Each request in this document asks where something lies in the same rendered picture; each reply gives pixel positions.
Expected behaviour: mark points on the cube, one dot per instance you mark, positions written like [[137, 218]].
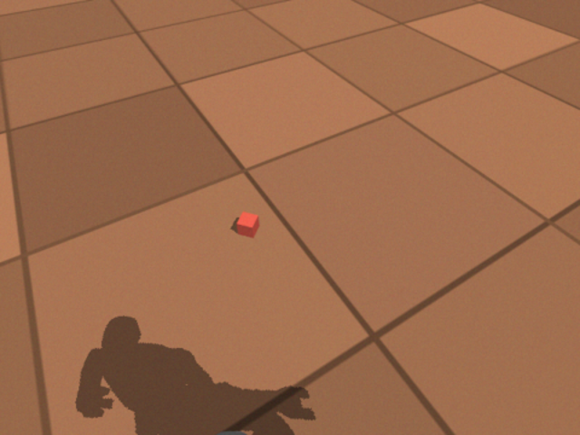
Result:
[[248, 224]]

